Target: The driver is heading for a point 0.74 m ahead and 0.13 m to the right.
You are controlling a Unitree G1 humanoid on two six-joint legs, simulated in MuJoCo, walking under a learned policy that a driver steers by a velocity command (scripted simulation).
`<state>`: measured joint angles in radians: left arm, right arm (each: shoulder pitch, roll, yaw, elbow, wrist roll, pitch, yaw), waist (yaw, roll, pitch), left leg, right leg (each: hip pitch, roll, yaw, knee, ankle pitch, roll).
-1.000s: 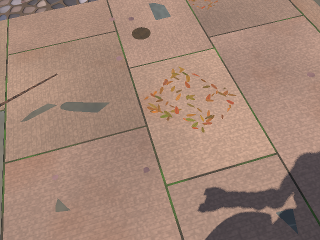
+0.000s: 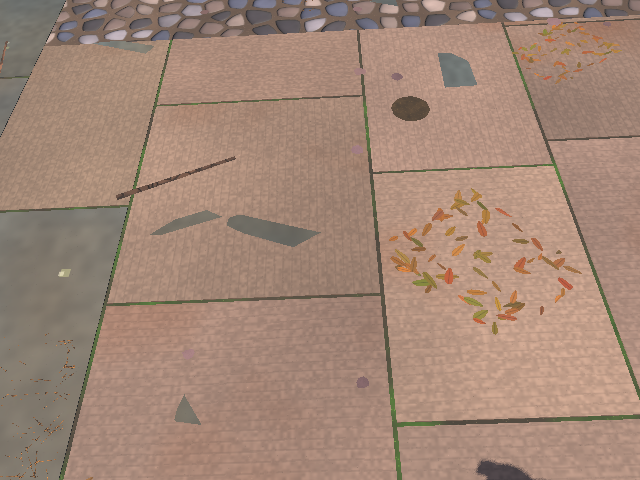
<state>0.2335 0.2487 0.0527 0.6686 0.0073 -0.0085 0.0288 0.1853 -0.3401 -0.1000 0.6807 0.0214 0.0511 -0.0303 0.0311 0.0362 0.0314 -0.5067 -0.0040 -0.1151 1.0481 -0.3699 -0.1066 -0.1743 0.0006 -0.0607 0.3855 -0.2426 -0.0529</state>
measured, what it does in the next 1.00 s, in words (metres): walks ahead, turning right: left foot, then right foot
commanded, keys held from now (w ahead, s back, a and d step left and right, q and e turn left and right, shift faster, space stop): w+shift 0.14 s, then w+e+shift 0.68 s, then w+shift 0.10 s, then shift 0.08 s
